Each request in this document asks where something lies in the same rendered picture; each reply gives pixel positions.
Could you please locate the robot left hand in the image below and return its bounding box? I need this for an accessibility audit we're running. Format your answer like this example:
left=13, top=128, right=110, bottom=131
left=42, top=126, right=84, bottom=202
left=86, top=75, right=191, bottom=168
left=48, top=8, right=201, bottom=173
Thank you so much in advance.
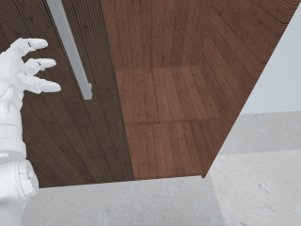
left=0, top=38, right=61, bottom=94

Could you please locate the robot left forearm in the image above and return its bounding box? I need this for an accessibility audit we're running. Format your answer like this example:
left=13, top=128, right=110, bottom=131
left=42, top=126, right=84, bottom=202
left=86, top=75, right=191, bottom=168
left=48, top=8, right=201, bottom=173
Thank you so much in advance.
left=0, top=77, right=26, bottom=164

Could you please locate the wardrobe door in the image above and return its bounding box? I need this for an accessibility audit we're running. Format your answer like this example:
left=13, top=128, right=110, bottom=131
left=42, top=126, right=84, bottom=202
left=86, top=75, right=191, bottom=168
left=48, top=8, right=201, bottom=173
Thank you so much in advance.
left=0, top=0, right=135, bottom=188

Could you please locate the left robot upper arm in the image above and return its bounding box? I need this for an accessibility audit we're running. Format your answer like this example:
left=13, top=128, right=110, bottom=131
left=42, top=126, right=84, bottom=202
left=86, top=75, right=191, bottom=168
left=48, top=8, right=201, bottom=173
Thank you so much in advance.
left=0, top=158, right=39, bottom=226

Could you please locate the handle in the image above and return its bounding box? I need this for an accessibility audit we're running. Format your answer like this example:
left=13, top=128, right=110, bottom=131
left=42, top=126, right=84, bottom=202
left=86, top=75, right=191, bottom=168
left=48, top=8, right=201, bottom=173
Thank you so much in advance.
left=46, top=0, right=92, bottom=100

